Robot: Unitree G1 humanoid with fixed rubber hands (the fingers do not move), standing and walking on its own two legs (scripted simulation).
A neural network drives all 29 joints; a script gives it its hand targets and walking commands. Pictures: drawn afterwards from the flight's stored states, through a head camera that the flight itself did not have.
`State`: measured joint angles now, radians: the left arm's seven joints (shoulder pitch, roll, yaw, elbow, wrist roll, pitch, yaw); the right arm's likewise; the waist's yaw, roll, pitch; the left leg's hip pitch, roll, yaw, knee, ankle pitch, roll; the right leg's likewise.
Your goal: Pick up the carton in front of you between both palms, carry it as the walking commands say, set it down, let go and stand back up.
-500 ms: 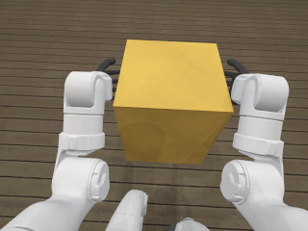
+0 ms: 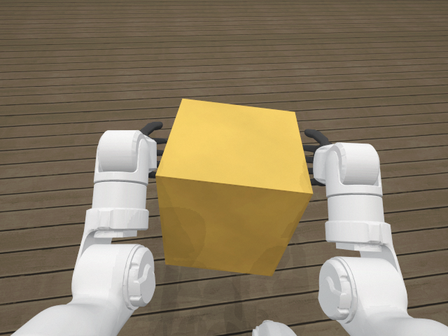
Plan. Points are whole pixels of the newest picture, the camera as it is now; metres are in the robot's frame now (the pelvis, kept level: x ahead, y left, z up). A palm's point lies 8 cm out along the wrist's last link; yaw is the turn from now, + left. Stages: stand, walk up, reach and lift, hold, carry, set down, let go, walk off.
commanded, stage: carry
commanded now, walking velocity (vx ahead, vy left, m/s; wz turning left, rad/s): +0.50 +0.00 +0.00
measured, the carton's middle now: (228, 190) +0.36 +0.00 +0.05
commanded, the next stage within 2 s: none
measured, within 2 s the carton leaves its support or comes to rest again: neither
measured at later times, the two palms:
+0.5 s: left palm (173, 97) +0.58 +0.12 +0.10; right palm (303, 99) +0.59 -0.18 +0.10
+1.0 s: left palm (176, 36) +0.86 +0.14 +0.11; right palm (279, 39) +0.85 -0.16 +0.11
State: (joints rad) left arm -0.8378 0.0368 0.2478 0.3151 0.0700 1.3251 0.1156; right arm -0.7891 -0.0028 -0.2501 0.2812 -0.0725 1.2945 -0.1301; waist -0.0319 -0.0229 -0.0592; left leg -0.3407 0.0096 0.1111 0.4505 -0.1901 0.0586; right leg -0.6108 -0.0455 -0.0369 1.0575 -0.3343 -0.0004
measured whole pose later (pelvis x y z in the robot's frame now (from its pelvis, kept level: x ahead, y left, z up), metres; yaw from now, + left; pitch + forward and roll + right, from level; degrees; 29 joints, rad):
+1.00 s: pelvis +0.60 +0.00 +0.01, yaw -1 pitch +4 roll +0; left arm -0.15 -0.13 0.11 -0.32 0.13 1.24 0.09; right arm -0.17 0.13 -0.10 -0.29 -0.11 1.21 -0.08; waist -0.03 -0.01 -0.18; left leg -0.06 0.03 0.20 0.24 -0.25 0.02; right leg -0.59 -0.11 -0.13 0.59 -0.07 0.02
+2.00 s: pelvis +1.23 -0.01 +0.00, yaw +0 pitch +3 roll -1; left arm -0.17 -0.13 0.10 -0.40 0.12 1.22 0.09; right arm -0.18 0.14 -0.11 -0.37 -0.11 1.20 -0.08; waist 0.00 -0.01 -0.07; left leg -0.05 0.05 0.20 0.36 -0.35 0.00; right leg -0.52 -0.06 -0.18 0.49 0.03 0.01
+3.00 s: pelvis +1.35 +0.01 -0.01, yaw +3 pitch +2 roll +0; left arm -0.15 -0.13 0.10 -0.17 0.16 1.12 0.07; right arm -0.16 0.13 -0.11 -0.17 -0.16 1.11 -0.06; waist 0.00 0.01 -0.13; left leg -0.16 0.05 0.13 0.54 -0.41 0.00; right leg -0.36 -0.08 -0.19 0.57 -0.24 -0.02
